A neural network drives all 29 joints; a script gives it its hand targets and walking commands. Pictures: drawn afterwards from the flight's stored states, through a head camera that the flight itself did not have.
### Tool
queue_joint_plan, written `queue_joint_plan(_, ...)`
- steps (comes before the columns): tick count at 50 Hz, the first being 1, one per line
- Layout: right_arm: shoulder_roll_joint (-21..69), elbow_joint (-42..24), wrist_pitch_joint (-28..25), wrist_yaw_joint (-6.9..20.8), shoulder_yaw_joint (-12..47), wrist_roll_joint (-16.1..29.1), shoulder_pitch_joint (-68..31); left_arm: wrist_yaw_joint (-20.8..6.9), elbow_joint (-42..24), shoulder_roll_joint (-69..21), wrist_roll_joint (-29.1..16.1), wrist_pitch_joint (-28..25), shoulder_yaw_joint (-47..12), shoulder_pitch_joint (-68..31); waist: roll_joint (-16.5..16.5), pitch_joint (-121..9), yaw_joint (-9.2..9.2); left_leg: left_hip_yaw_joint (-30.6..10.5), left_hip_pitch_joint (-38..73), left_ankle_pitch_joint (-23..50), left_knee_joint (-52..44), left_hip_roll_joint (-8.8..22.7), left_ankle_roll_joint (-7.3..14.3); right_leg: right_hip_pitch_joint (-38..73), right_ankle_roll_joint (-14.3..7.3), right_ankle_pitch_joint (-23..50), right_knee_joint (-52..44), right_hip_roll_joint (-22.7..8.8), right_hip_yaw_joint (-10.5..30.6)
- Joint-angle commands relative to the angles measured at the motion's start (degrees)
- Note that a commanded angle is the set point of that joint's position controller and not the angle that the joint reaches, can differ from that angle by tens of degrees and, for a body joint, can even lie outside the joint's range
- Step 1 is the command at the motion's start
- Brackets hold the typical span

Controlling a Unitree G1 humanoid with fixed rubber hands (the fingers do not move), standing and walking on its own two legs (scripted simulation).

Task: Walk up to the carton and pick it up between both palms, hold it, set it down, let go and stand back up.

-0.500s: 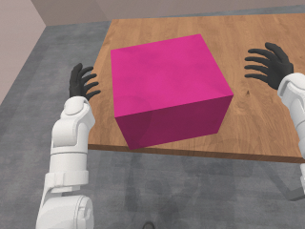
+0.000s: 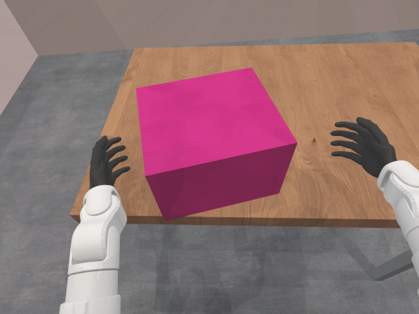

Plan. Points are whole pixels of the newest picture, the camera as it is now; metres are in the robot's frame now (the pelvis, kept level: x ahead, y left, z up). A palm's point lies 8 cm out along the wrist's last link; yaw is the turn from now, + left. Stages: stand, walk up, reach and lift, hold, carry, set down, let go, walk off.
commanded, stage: set down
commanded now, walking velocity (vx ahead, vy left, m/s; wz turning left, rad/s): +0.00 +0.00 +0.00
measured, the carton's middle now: (209, 142) +0.47 +0.07 +0.03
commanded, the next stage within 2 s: none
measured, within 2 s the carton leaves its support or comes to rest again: neither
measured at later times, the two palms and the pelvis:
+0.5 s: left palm (117, 211) +0.27 +0.21 +0.07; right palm (400, 208) +0.33 -0.28 +0.05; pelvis +0.01 +0.00 +0.00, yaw -1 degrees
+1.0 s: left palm (118, 236) +0.24 +0.21 +0.02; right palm (401, 246) +0.27 -0.28 +0.02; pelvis +0.01 +0.01 +0.00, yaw -1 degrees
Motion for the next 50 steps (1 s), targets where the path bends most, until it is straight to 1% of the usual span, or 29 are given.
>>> queue_joint_plan(1, -15.36, -7.49, -3.46, 0.94, -5.64, 0.48, -15.18, 0.01, -11.15, 2.97, 0.55, -3.39, -1.65, -11.01, -6.24, -28.34, -1.74, -2.15, 8.39, 11.98, -0.33, -2.34, 0.52, 16.69, 1.1, 19.71, -0.11, -2.19, 6.62)
queue_joint_plan(2, -14.87, -9.83, -4.47, 1.02, -5.2, 0.28, -14.86, 0.14, -11.73, 3.59, 0.45, -4.36, -1.1, -10.64, -7.41, -28.72, -0.71, -1.78, 7.65, 12.08, 0.13, -2.52, 0.64, 17.02, 1.36, 19.25, -0.42, -2.68, 7.38)
queue_joint_plan(3, -15.32, -9.24, -4.76, 1.12, -5.55, 0.03, -13.53, 0.17, -11.81, 3.4, 0.5, -4.9, -1.69, -9.59, -8.01, -27.33, -1.54, -1.93, 7.15, 11.17, -0.24, -2.53, 0.8, 17.26, 1.34, 19.78, -0.49, -2.7, 7.46)
queue_joint_plan(5, -14.89, -6.56, -5.16, 1.7, -5.63, 0.36, -10.71, 0.22, -12.06, 1.89, 2.25, -5.55, -1.58, -8.35, -5.86, -25.11, -1.66, -2.03, 8.11, 9.94, -1.07, -2.32, 0.5, 16.53, 0.62, 16.88, -0.94, -2.6, 7.36)
queue_joint_plan(6, -14.86, -10.38, -6.15, 1.8, -5.76, 0.47, -12.39, 0.47, -13.14, 3.04, 1.27, -6.4, -1.85, -9.16, -7.03, -27.13, -0.87, -1.71, 6.93, 9.88, -0.44, -2.44, 0.71, 16.23, 0.97, 16.44, -0.91, -3.0, 7.78)
queue_joint_plan(7, -15.15, -8.85, -6.84, 2.01, -5.87, 0.44, -6.19, 0.53, -12.88, 0.75, 1.61, -6.85, -3.4, -2.78, -7.42, -25.28, -2.41, -2.3, 8.98, 11.85, -0.15, -2.18, 0.64, 16.87, 0.63, 19.63, -0.57, -2.57, 7.26)
queue_joint_plan(8, -15.4, -9.85, -7.54, 1.87, -6.13, 0.17, -11.07, 0.63, -12.45, 2.19, 1.77, -7.51, -2.32, -7.67, -6.88, -25.75, -1.11, -1.67, 7.8, 11.01, -0.03, -2.41, 0.65, 15.57, 0.81, 18.32, -0.75, -2.81, 7.59)
queue_joint_plan(11, -14.85, -9.82, -8.04, 2.05, -4.79, 1.22, -5.57, 0.82, -12.49, 0.81, 1.97, -8.37, -2.68, -1.98, -8.99, -23.56, -1.05, -1.69, 7.72, 10.06, -0.71, -2.29, 1.2, 17.53, 0.89, 18.72, -1.02, -2.96, 8.11)
queue_joint_plan(12, -15.64, -10.01, -8.47, 2.15, -6.47, 1.16, -7.28, 1.21, -14.16, 1.04, 2.06, -8.88, -3.3, -4.97, -6.61, -24.74, -1.61, -1.75, 8.07, 9.38, -0.89, -2.33, 0.7, 16.19, 0.6, 17.25, -0.88, -2.82, 7.65)
queue_joint_plan(14, -14.24, -9.45, -9.51, 2.54, -4.72, 1.47, 0.18, 1.15, -13.88, -0.71, 3.31, -9.53, -3.55, 2.88, -7.01, -22.38, -1.38, -1.73, 11.39, 12.54, -0.21, -2.18, 0.94, 15.99, -0.06, 18.81, -1.42, -2.57, 7.5)
queue_joint_plan(15, -15.85, -9.63, -9.78, 2.47, -7.02, 0.87, -5.33, 1.29, -13.94, 0.66, 2.68, -10.03, -3.8, -2.95, -6.37, -22.51, -2.35, -1.65, 10.12, 9.46, -0.6, -2.21, 0.82, 13.69, -0.12, 15.75, -1.65, -2.61, 7.35)
queue_joint_plan(16, -15.09, -8.67, -10.13, 2.87, -6.23, 1.07, -0.63, 1.63, -14.27, -1.04, 2.87, -10.51, -4.58, 1.27, -5.93, -22.09, -2.45, -1.89, 12.05, 9.95, -0.42, -1.92, 0.81, 13.72, -0.65, 16.05, -1.4, -2.2, 6.71)
queue_joint_plan(19, -16.19, -10.68, -11.32, 3.2, -7.51, 0.37, -1.74, 1.78, -13.54, -0.84, 1.75, -11.82, -6.13, 0.84, -7.97, -21.47, -3.15, -1.65, 11.57, 7.12, -0.39, -1.76, 1.41, 10.86, -0.62, 12.73, -2.03, -2.42, 6.83)
queue_joint_plan(23, -14.74, -7.87, -12.56, 3.37, -4.66, 1.98, 5.5, 1.52, -11.93, -2.45, 4.0, -12.99, -4.9, 8.05, -8.76, -17.5, -1.83, -1.67, 11.19, 8.69, -0.46, -2.0, 1.39, 14.16, -0.47, 15.11, -2.06, -2.99, 8.23)
queue_joint_plan(24, -15.68, -10.38, -13.16, 3.41, -5.65, 2.04, 0.77, 1.89, -13.4, -0.99, 3.54, -13.69, -4.96, 3.23, -7.77, -19.94, -1.47, -1.23, 9.72, 7.57, -0.6, -2.21, 1.39, 13.61, -0.35, 14.32, -1.65, -3.02, 8.05)
queue_joint_plan(25, -15.15, -8.78, -13.43, 3.52, -4.3, 2.49, 6.99, 2.0, -12.12, -2.46, 4.38, -13.99, -5.09, 9.99, -9.08, -17.55, -1.82, -1.35, 10.62, 8.7, -0.28, -2.13, 1.58, 15.31, -0.39, 16.66, -1.62, -2.99, 8.3)
queue_joint_plan(32, -15.12, -9.16, -15.44, 3.74, -4.39, 3.48, 10.35, 2.31, -12.02, -3.18, 4.76, -16.71, -6.34, 11.4, -8.56, -15.2, -2.51, -1.4, 8.97, 4.67, 0.48, -2.0, 1.44, 13.62, -0.58, 9.84, -2.55, -4.27, 10.36)
queue_joint_plan(33, -14.59, -9.73, -15.49, 3.69, -4.91, 3.04, 6.46, 2.32, -11.1, -2.26, 4.18, -17.13, -6.24, 6.57, -8.52, -14.49, -2.38, -1.15, 6.86, 1.86, 0.39, -2.13, 1.51, 11.78, -0.35, 5.18, -2.89, -4.82, 11.02)
queue_joint_plan(34, -13.72, -7.93, -15.54, 3.95, -3.68, 3.37, 14.33, 2.1, -10.33, -4.41, 4.55, -17.16, -6.97, 14.37, -9.4, -12.04, -2.96, -1.69, 8.9, 3.64, 0.62, -1.89, 1.53, 12.58, -0.57, 5.82, -3.07, -4.66, 11.1)
queue_joint_plan(35, -14.38, -9.97, -16.14, 3.95, -4.97, 2.71, 7.16, 2.19, -10.91, -2.47, 3.8, -17.94, -6.64, 7.06, -8.92, -13.8, -2.27, -0.99, 7.7, 1.34, 0.49, -2.09, 1.61, 9.7, -0.68, 2.15, -3.18, -4.6, 10.65)
queue_joint_plan(36, -13.59, -7.38, -16.17, 4.3, -4.02, 3.01, 15.09, 2.14, -9.79, -4.14, 4.26, -18.32, -7.83, 14.81, -9.5, -11.46, -3.13, -1.54, 8.8, 2.86, 0.97, -1.99, 1.77, 11.2, -0.87, 4.35, -3.21, -4.79, 10.89)
queue_joint_plan(37, -14.17, -8.08, -16.42, 3.97, -5.16, 2.08, 9.97, 1.98, -8.93, -2.73, 4.46, -18.63, -7.1, 9.44, -9.55, -12.06, -3.28, -1.05, 7.5, 1.31, 1.03, -2.3, 1.78, 9.96, -0.5, 3.38, -3.6, -5.17, 11.35)
queue_joint_plan(39, -13.82, -9.01, -17.3, 3.7, -4.04, 2.38, 11.61, 1.88, -9.31, -2.73, 4.75, -19.16, -6.54, 11.95, -9.38, -12.7, -2.35, -0.84, 7.96, 2.99, 1.23, -2.38, 1.6, 11.5, -0.52, 6.23, -2.79, -4.97, 11.21)
queue_joint_plan(40, -13.96, -8.41, -17.26, 3.48, -4.41, 2.0, 11.65, 1.77, -8.33, -2.61, 4.19, -19.19, -7.2, 11.89, -9.73, -11.83, -3.32, -0.95, 8.12, 2.03, 0.97, -2.39, 1.66, 10.93, -0.44, 6.51, -2.55, -4.73, 10.84)
queue_joint_plan(41, -13.92, -9.4, -17.85, 3.57, -4.22, 2.55, 12.28, 2.17, -9.94, -2.58, 4.59, -19.69, -6.69, 12.45, -8.51, -12.62, -2.23, -1.0, 8.62, 2.89, 1.19, -2.33, 1.44, 11.39, -0.69, 6.4, -2.33, -4.6, 10.67)
queue_joint_plan(42, -13.35, -6.9, -17.59, 3.31, -3.87, 1.84, 13.98, 1.79, -6.6, -2.87, 5.04, -19.18, -6.75, 14.33, -9.0, -9.98, -3.06, -1.09, 9.93, 2.04, 1.06, -2.4, 1.45, 9.95, -0.84, 5.32, -2.67, -4.33, 10.48)
queue_joint_plan(43, -12.47, -9.35, -17.89, 3.04, -3.56, 2.11, 14.19, 1.71, -9.01, -1.86, 4.92, -19.73, -5.88, 13.89, -9.0, -10.44, -2.03, -0.75, 9.39, 2.18, 1.12, -2.63, 1.61, 10.74, -0.46, 5.32, -2.96, -4.79, 11.01)
queue_joint_plan(47, -11.18, -9.81, -17.19, 1.63, -4.05, 0.72, 16.2, -0.03, -8.36, -1.38, 4.76, -19.67, -6.28, 15.6, -9.02, -9.44, -3.97, -1.0, 11.06, 3.78, 0.52, -2.77, 1.27, 11.45, 0.23, 10.35, -3.09, -4.83, 10.58)
queue_joint_plan(50, -10.62, -10.68, -17.34, 1.47, -4.49, -0.23, 19.2, -0.32, -9.06, -0.97, 5.28, -20.2, -5.98, 18.39, -7.4, -10.06, -3.38, -1.44, 15.01, 6.03, 0.23, -2.48, 1.12, 10.45, -0.42, 10.77, -3.08, -4.08, 8.97)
